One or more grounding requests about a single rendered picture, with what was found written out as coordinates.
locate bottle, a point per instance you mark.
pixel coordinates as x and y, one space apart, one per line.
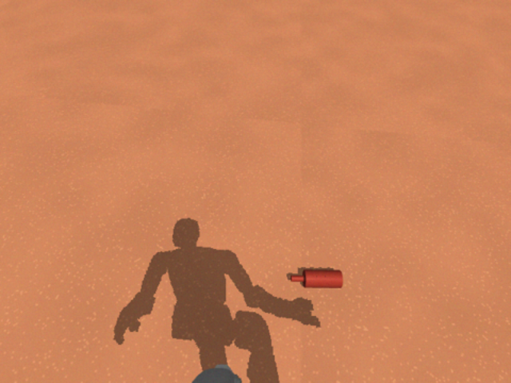
320 278

